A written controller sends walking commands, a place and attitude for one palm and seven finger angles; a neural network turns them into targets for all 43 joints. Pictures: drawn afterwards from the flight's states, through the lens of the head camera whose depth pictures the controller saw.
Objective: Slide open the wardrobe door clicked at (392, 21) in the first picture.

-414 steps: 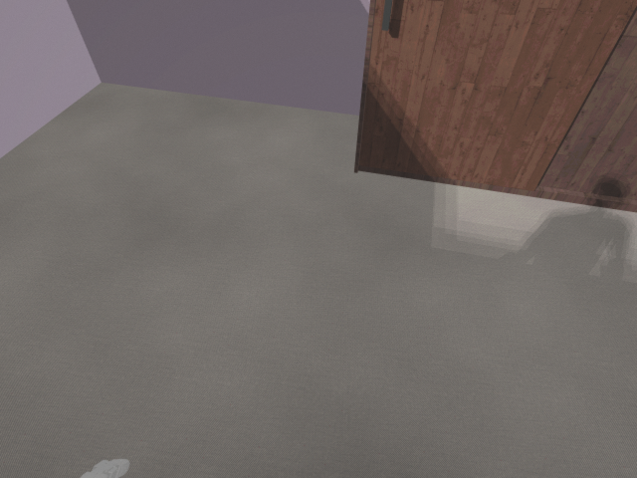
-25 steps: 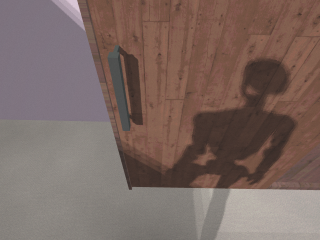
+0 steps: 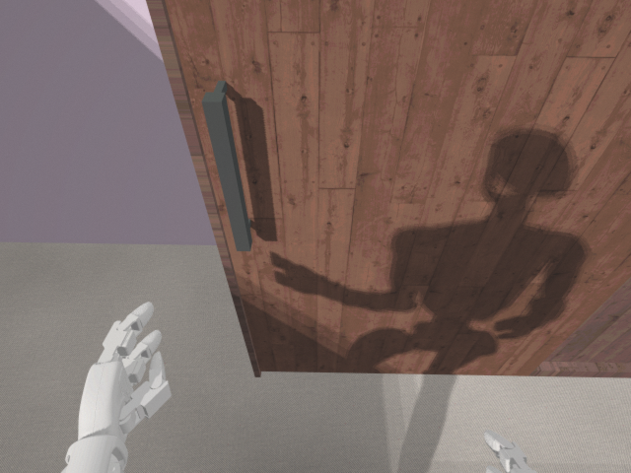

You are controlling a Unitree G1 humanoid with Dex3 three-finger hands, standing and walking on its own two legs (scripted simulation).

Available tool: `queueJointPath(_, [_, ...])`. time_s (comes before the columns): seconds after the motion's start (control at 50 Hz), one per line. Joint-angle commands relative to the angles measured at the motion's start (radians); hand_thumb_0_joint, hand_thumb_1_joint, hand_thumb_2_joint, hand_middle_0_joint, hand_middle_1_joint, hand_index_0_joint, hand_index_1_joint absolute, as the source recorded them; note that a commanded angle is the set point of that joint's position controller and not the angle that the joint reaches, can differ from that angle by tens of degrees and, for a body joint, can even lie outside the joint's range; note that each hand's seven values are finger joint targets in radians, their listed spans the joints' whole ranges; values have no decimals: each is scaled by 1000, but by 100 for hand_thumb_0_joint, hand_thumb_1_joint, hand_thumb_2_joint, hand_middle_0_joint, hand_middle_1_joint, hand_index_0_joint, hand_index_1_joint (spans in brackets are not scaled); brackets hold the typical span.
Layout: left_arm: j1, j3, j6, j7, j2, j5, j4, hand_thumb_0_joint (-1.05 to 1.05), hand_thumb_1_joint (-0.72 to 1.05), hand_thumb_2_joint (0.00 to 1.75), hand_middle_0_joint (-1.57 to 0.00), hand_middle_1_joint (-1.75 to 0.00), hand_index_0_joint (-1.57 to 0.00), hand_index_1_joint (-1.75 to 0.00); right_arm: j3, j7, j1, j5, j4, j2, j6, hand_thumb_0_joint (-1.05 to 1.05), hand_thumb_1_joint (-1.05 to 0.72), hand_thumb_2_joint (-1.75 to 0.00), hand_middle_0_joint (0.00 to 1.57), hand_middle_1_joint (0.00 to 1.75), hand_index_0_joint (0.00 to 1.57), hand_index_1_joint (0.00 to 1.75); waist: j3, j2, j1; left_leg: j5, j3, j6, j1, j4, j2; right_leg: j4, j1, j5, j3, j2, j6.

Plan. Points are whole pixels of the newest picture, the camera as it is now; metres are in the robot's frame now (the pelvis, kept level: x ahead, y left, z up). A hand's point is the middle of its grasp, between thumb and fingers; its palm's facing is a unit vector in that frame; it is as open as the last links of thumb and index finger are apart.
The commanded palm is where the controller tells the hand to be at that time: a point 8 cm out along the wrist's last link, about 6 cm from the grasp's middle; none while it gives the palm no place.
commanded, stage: raise the hand with hooked fingers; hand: left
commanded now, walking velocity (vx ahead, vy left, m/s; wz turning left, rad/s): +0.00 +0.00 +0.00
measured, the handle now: (234, 176) +0.51 +0.14 +0.11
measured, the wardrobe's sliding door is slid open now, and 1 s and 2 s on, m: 0.00 0.00 0.00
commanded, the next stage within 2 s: move the hooked fingers beside the handle in 1.88 s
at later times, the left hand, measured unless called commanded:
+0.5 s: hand (148, 406) +0.20 +0.21 +0.01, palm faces -0.01 -1.00 -0.05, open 10.4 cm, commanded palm +0.17 +0.27 +0.02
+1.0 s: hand (93, 368) +0.23 +0.26 +0.05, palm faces +0.04 -1.00 -0.06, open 13.3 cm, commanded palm +0.21 +0.31 +0.07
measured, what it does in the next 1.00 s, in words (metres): stands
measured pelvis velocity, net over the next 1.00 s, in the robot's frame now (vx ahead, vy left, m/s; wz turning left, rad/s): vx -0.01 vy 0.02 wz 0.00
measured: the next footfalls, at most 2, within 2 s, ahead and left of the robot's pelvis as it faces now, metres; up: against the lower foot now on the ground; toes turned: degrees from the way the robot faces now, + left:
none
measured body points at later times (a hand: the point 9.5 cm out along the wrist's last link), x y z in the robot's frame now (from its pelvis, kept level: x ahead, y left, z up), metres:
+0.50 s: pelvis -0.02 -0.02 -0.05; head +0.03 -0.02 +0.40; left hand +0.20 +0.26 +0.01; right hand +0.15 -0.24 -0.14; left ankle +0.03 +0.11 -0.72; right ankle -0.01 -0.11 -0.72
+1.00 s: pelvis -0.01 +0.02 -0.02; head +0.02 +0.03 +0.43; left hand +0.22 +0.32 +0.06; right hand +0.18 -0.22 -0.08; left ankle +0.03 +0.11 -0.72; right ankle -0.01 -0.11 -0.72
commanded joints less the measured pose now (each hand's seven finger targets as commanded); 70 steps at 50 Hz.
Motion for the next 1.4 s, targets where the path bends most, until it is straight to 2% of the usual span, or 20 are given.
queueJointPath(0.0, [291,99,-304,-281,51,-79,119,0,62,78,-22,-48,-22,-48,-86,46,-142,-4,-242,-150,-53,0,-90,-90,20,30,20,30,-15,-128,94,49,-40,-34,-193,139,-27,75,-211,85,38,28,-23])
queueJointPath(0.06, [221,191,-316,-372,147,-116,5,0,55,75,-22,-53,-22,-53,-90,44,-167,12,-350,-150,-33,0,-90,-90,20,30,20,30,-165,-71,112,37,-5,-11,-249,211,-45,125,-182,85,88,19,-13])
queueJointPath(0.1, [118,232,-280,-359,194,-155,-122,0,50,73,-23,-55,-23,-55,-83,26,-159,16,-384,-140,-12,0,-90,-90,20,30,20,30,-174,-30,101,-19,-5,-6,-278,241,-44,89,-191,-26,152,12,1])
queueJointPath(0.18, [-109,195,-343,-281,202,-139,-439,0,41,69,-24,-62,-24,-62,-64,-5,-100,5,-380,-121,-18,0,-90,-90,20,30,20,30,-222,93,19,-13,-40,19,-212,290,-13,90,-272,-49,163,26,1])
queueJointPath(0.2, [-187,170,-361,-281,215,-130,-471,0,39,68,-24,-63,-24,-63,-57,-13,-82,1,-365,-126,-22,0,-90,-90,20,30,20,30,-199,57,-17,-29,-53,21,-231,313,-3,92,-302,-71,170,33,4])
queueJointPath(0.26, [-172,128,-358,-332,203,-136,-382,0,32,65,-24,-68,-24,-68,-42,-33,-70,9,-323,-136,-44,0,-90,-90,20,30,20,30,-147,67,-43,-63,-69,23,-262,327,6,71,-339,-113,173,38,3])
queueJointPath(0.3, [-162,145,-301,-387,230,-154,-294,0,27,63,-25,-70,-25,-70,-35,-45,-72,18,-307,-149,-52,0,-90,-90,20,30,20,30,-151,61,-36,-53,-73,24,-272,326,7,59,-310,-104,185,39,5])
queueJointPath(0.36, [-122,224,-182,-434,284,-182,-233,0,20,60,-25,-75,-25,-75,-30,-52,-83,29,-314,-151,-52,0,-90,-90,20,30,20,30,-207,58,9,-23,-70,23,-258,284,-2,22,-213,-76,196,20,16])
queueJointPath(0.4, [-80,298,-108,-436,312,-208,-156,0,15,58,-25,-78,-25,-78,-29,-54,-97,28,-316,-145,-45,0,-90,-90,20,30,20,30,-215,3,44,14,-78,19,-252,261,-3,15,-152,-23,187,18,22])
queueJointPath(0.46, [-73,327,-101,-412,299,-230,-222,0,8,55,-26,-82,-26,-82,-27,-45,-96,21,-320,-132,-50,0,-90,-90,20,30,20,30,-257,12,62,77,-81,15,-202,217,-5,27,-101,110,157,11,33])
queueJointPath(0.5, [-40,341,-114,-396,289,-231,-201,0,4,53,-26,-86,-26,-86,-32,-39,-95,15,-314,-128,-55,0,-90,-90,20,30,20,30,-247,-46,71,118,-88,14,-186,197,-4,43,-86,192,132,22,30])
queueJointPath(0.6, [-82,297,-153,-401,269,-215,-179,0,-8,48,-27,-93,-27,-93,-40,-30,-65,18,-304,-152,-66,0,-90,-90,20,30,20,30,-176,-37,43,85,-77,16,-149,158,-6,32,-165,114,90,42,17])
queueJointPath(0.74, [-148,301,-160,-391,306,-205,-281,0,-24,41,-28,-103,-28,-103,-31,-34,-41,25,-311,-165,-78,0,-90,-90,20,30,20,30,-228,69,43,103,-88,15,-17,86,-2,39,-159,130,28,62,-3])
queueJointPath(0.8, [-179,324,-133,-379,335,-204,-249,0,-31,38,-29,-108,-29,-108,-23,-38,-41,24,-311,-173,-70,0,-90,-90,20,30,20,30,-176,66,43,77,-99,11,-21,60,0,25,-158,106,17,67,-9])
queueJointPath(0.86, [-215,299,-101,-387,324,-196,-261,0,-38,35,-29,-112,-29,-112,-16,-40,-46,30,-326,-173,-63,0,-90,-90,20,30,20,30,-179,114,38,66,-103,8,24,33,3,10,-159,102,10,67,-8])
queueJointPath(0.92, [-250,310,-60,-399,342,-198,-235,0,-45,32,-30,-117,-30,-117,-8,-42,-45,30,-335,-177,-55,0,-90,-90,20,30,20,30,-178,90,42,80,-109,5,38,13,4,-3,-131,122,4,72,-10])
queueJointPath(0.96, [-299,299,-38,-404,346,-191,-244,0,-50,30,-30,-120,-30,-120,-2,-44,-52,33,-340,-176,-53,0,-90,-90,20,30,20,30,-165,136,40,71,-116,2,58,-2,4,-13,-137,114,2,72,-11])
queueJointPath(1.04, [-355,330,1,-417,376,-198,-194,0,-50,30,-30,-120,-30,-120,6,-51,-53,32,-338,-178,-48,0,-90,-90,20,30,20,30,-156,78,38,61,-122,2,73,-22,6,-39,-116,115,-1,76,-10])
queueJointPath(1.34, [-561,417,54,-476,500,-209,-96,0,-50,30,-30,-120,-30,-120,18,-69,-62,38,-315,-184,-45,0,-90,-90,20,30,20,30,-181,104,48,127,-118,5,164,-81,0,-109,-26,172,10,70,-15])
queueJointPath(1.38, [-538,402,66,-486,475,-214,-40,0,-50,30,-30,-120,-30,-120,17,-69,-63,41,-314,-183,-45,0,-90,-90,20,30,20,30,-154,82,46,101,-113,8,154,-88,-2,-122,-32,152,10,70,-12])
